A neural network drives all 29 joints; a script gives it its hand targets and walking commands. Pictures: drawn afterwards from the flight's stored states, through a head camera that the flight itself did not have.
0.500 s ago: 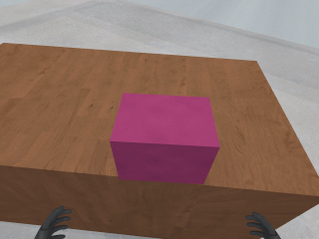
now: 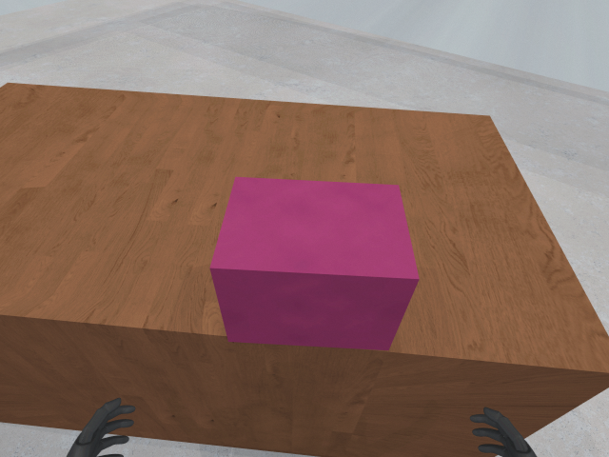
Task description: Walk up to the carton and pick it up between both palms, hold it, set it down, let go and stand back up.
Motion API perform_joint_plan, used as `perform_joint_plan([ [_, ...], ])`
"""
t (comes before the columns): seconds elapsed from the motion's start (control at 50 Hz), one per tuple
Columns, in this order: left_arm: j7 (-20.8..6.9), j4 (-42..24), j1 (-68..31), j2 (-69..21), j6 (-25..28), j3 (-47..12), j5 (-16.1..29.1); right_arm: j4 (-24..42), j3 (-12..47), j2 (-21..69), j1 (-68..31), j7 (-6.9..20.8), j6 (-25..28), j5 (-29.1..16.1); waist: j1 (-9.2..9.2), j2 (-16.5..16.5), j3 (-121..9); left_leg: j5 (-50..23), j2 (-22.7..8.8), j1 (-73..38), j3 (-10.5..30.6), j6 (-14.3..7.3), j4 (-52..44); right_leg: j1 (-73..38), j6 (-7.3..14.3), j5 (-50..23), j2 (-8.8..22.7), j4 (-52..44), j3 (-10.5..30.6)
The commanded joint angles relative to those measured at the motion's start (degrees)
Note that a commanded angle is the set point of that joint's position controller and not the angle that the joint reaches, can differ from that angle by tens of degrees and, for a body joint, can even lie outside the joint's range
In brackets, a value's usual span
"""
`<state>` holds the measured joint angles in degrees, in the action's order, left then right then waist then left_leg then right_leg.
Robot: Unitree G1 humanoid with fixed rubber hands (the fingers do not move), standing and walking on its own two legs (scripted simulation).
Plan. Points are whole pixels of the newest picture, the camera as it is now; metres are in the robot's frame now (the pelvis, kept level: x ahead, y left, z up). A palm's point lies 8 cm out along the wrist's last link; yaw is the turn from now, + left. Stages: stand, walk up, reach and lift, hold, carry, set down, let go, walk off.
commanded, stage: stand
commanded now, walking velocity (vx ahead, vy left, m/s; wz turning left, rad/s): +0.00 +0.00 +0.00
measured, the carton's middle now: (312, 264) +0.39 -0.01 +0.02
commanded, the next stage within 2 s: none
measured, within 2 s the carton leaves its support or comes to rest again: neither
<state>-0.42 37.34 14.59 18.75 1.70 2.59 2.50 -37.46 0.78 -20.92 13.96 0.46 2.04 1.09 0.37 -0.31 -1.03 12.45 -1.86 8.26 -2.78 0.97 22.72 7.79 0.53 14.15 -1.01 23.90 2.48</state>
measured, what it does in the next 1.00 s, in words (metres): stands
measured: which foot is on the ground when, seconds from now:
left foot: down 0.00-1.00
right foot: down 0.00-1.00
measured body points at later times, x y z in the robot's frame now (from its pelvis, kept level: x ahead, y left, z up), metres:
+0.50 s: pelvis +0.00 +0.00 +0.00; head -0.02 +0.00 +0.45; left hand +0.14 +0.29 -0.08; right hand +0.13 -0.29 -0.09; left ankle +0.00 +0.13 -0.74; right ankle -0.01 -0.11 -0.74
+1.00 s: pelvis +0.00 +0.00 +0.00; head -0.01 +0.00 +0.45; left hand +0.12 +0.29 -0.09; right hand +0.12 -0.29 -0.09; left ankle +0.00 +0.13 -0.74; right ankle -0.01 -0.11 -0.74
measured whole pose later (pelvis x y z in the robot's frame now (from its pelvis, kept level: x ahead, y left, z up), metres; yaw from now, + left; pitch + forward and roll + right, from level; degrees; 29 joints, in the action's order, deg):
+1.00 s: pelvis +0.00 +0.00 +0.00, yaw +0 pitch -2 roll +0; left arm -0.4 40.2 14.3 19.0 1.5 2.6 2.5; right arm -40.6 0.8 -21.0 14.0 0.4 2.0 1.1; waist 0.4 -0.4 0.7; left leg 12.1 -1.9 8.3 -2.8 1.0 22.7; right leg 7.8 0.5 13.8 -1.0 23.9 2.5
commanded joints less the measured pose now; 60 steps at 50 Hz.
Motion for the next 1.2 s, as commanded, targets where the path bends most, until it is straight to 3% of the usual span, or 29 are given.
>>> perform_joint_plan([
  [0.0,0.77,0.61,-3.63,14.32,0.84,3.32,-5.13,-2.82,-4.71,-10.55,-0.86,-0.91,0.55,-0.28,0.53,-1.99,3.61,-9.95,-5.61,-1.32,5.04,-2.62,-2.16,4.12,2.21,-11.9,7.07,-4.29,3.9],
  [0.06,0.48,0.37,-4.03,13.32,1.29,3.35,-4.86,-2.6,-4.28,-9.81,0.16,-0.5,1.09,0.1,1.18,-0.61,2.85,-5.56,-5.37,-1.82,5.63,-2.95,-2.08,4.34,2.8,-7.7,7.56,-3.95,4.08],
  [0.1,-0.08,0.55,-4.25,10.81,0.71,2.89,-4.25,-2.63,-4.61,-11.11,-3.81,-0.61,0.66,0.13,-0.77,5.12,1.93,-7.04,-5.44,0.27,5.08,-2.42,-2.91,3.1,2.76,-7.43,7.4,-3.7,4.44],
  [0.18,-0.04,0.27,-2.87,14.17,0.9,3.41,-4.59,-2.87,-4.5,-10.84,-3.8,-0.68,0.96,-0.07,-1.16,-1.84,3.17,-6.78,-4.96,-0.52,5.21,-3.22,-2.85,5.45,2.71,-7.35,7.77,-3.92,4.88],
  [0.22,0.07,1.24,-4.55,13.1,1.22,2.32,-4.54,-2.79,-3.84,-9.58,-1.39,-0.64,0.83,-0.56,1.29,0.09,1.98,-5.73,-5.66,-1.01,5.87,-3.66,-2.95,3.94,2.62,-8.41,8.01,-4.58,5.79],
  [0.28,0.02,1.04,-5.2,13.55,1.8,2.99,-4.91,-3.88,-3.91,-11.56,-1.51,-1.16,0.94,0.5,0.24,-2.39,1.81,-7.86,-5.52,-1.79,5.26,-3.29,-2.1,2.82,1.77,-12.1,7.34,-4.39,4.8],
  [0.32,0.32,1.1,-4.59,11.61,1.43,2.61,-4.55,-3.76,-5.21,-12.72,-3.97,-0.62,0.71,0.32,-0.31,2.13,3.17,-8.11,-5.03,-1.46,4.26,-3.06,-1.21,3.71,2.64,-12.84,8.11,-5.03,5.71],
  [0.34,0.48,-0.13,-4.49,14.25,1.55,3.14,-4.54,-3.47,-4.13,-9.66,-0.59,0.23,0.58,-0.48,1.37,-2.08,0.35,-11.33,-5.24,-2.23,4.7,-2.82,-2.06,3.12,2.69,-17.38,8.19,-2.94,3.86],
  [0.46,0.2,2.42,-1.15,12.36,1.21,2.6,-3.92,-3.55,-4.12,-11.77,-3.84,-0.31,0.85,-0.24,-1.04,2.8,2.0,-7.13,-5.4,1.42,5.31,-3.12,-2.25,1.14,1.99,-12.24,7.85,-4.1,5.05],
  [0.5,0.41,1.47,-4.69,14.03,1.04,3.37,-4.86,-4.75,-3.89,-9.95,-1.8,-0.19,1.04,-0.55,0.93,-2.68,2.36,-7.63,-4.9,-2.21,4.23,-2.08,-1.92,5.33,2.56,-9.78,7.57,-4.98,5.51],
  [0.6,0.75,3.05,-4.65,13.21,0.61,3.0,-4.71,-4.2,-4.25,-9.8,-2.38,-0.57,0.86,-0.41,0.66,1.19,1.04,-11.35,-5.85,-3.37,5.22,-3.64,-1.48,2.29,2.47,-13.92,8.11,-3.49,4.88],
  [0.62,0.62,2.25,-0.68,13.14,0.56,3.24,-3.86,-3.85,-4.94,-13.0,-2.83,-0.45,0.8,-0.34,-1.27,-0.22,0.57,-9.64,-6.35,-1.11,6.17,-4.22,-1.53,1.78,2.4,-12.59,7.92,-3.57,3.67],
  [0.64,0.92,2.56,-5.37,14.58,1.14,3.35,-4.52,-3.99,-3.8,-9.15,-2.68,-0.99,0.56,-0.08,0.65,1.16,3.41,-8.02,-5.5,0.04,5.96,-3.75,-3.36,3.53,2.76,-12.0,8.52,-3.0,5.66],
  [0.66,0.9,1.89,-3.82,12.87,1.09,3.16,-4.51,-5.3,-4.35,-11.71,-2.68,-0.56,0.71,-0.29,-1.02,0.28,3.42,-9.45,-5.67,0.29,5.37,-3.24,-2.2,3.11,2.23,-12.57,7.93,-4.32,5.44],
  [0.7,1.04,1.81,-3.68,14.49,0.66,3.38,-4.46,-4.9,-4.14,-9.92,-1.49,-0.33,0.68,-1.07,0.81,-0.27,3.31,-7.5,-5.3,-0.98,5.35,-2.82,-1.97,5.19,2.68,-9.84,7.04,-4.67,4.44],
  [0.74,0.45,3.15,-3.65,12.96,1.27,3.92,-4.89,-4.74,-3.9,-11.37,-4.21,-0.6,0.85,0.2,-1.59,-3.32,0.7,-7.07,-5.47,-0.29,5.69,-3.14,-2.75,2.11,1.49,-9.19,6.27,-3.64,3.18],
  [0.78,0.46,2.84,-2.51,12.23,0.37,3.27,-4.85,-4.82,-3.88,-10.47,-3.46,-0.41,1.6,-0.13,-0.51,1.81,2.68,-5.64,-5.33,2.6,5.34,-3.1,-2.63,0.84,2.62,-11.44,7.77,-3.17,4.85],
  [0.8,0.67,3.84,-2.45,14.52,0.25,3.63,-4.5,-5.98,-3.42,-10.44,-2.63,-0.7,0.64,0.1,-0.87,-2.14,5.02,-6.05,-4.83,2.67,6.43,-2.81,-3.6,2.1,2.05,-9.51,7.39,-4.85,4.62],
  [0.86,0.16,2.58,-5.88,13.2,1.07,2.78,-4.4,-6.79,-3.53,-9.8,0.03,-0.24,0.46,-0.45,1.49,-0.65,3.53,-5.31,-5.44,-1.78,5.54,-3.38,-3.14,6.74,2.72,-7.36,8.63,-4.69,6.28],
  [0.88,0.13,3.58,-2.81,12.17,0.92,2.35,-3.98,-5.3,-4.05,-10.69,-3.22,-0.44,0.37,-0.21,-0.65,1.71,4.02,-6.51,-5.55,-0.47,5.93,-3.39,-3.26,5.59,2.22,-7.27,7.43,-3.98,4.86],
  [0.9,0.53,5.12,-1.84,12.82,0.85,2.06,-4.37,-5.33,-4.22,-9.62,-2.02,-0.41,0.88,-0.25,0.48,-1.81,4.68,-5.91,-5.94,-0.84,6.47,-3.56,-2.98,3.89,1.97,-8.64,7.22,-5.46,5.36],
  [0.94,0.76,4.64,-3.75,13.24,0.82,2.63,-4.75,-5.24,-3.89,-10.63,-4.0,-0.35,1.12,-0.26,0.18,2.22,0.29,-8.08,-5.27,-0.38,5.35,-2.71,-2.24,1.76,2.39,-9.33,8.05,-4.03,5.35],
  [0.98,0.59,3.71,-7.57,13.13,0.73,3.0,-4.93,-6.81,-4.07,-10.11,-1.0,-0.76,1.08,-1.23,1.57,-2.36,2.34,-9.63,-5.77,-0.82,6.36,-3.22,-3.3,1.95,2.53,-11.7,7.83,-4.12,4.37],
  [1.0,0.34,3.41,-4.04,12.44,0.91,2.99,-3.95,-5.9,-3.79,-11.02,-2.31,-0.68,0.97,-0.17,-0.54,2.21,0.44,-11.85,-5.51,-1.41,5.46,-3.31,-1.76,1.17,2.02,-13.88,7.73,-3.71,5.27],
  [1.02,0.35,5.0,-3.36,12.35,1.33,2.82,-4.45,-5.27,-4.66,-11.64,-3.67,-0.36,1.22,0.03,0.39,-2.98,0.2,-10.43,-6.14,-1.94,5.83,-3.22,-1.97,1.74,2.01,-14.1,7.68,-3.38,3.8],
  [1.04,0.53,4.49,-2.89,13.94,1.23,3.17,-3.99,-5.58,-4.32,-12.15,-3.8,-0.54,1.07,-0.06,-0.51,0.59,-1.26,-10.39,-5.11,-2.56,5.17,-2.98,-1.99,1.02,2.02,-14.92,7.79,-3.69,5.02],
  [1.06,0.77,4.05,-4.45,13.79,1.16,2.88,-4.4,-5.85,-3.46,-9.68,-1.78,-0.56,0.84,-0.68,1.55,-0.92,-1.87,-11.18,-5.44,-2.32,5.12,-2.32,-1.97,1.32,2.08,-14.79,7.67,-2.95,3.72],
  [1.12,0.92,4.4,-4.19,14.15,0.57,3.32,-3.94,-7.29,-3.68,-10.45,-2.55,-1.19,0.11,0.17,-0.43,-1.28,3.84,-11.58,-5.53,-1.92,4.28,-2.91,-1.13,4.03,1.71,-11.84,8.26,-5.65,5.06],
  [1.18,0.65,2.96,-6.93,13.47,1.23,2.83,-4.34,-6.15,-4.36,-10.54,-1.01,-1.1,0.19,-1.14,2.37,-1.88,0.83,-9.33,-5.15,-1.68,4.74,-2.77,-2.57,2.39,2.23,-14.95,7.43,-4.99,4.6],
])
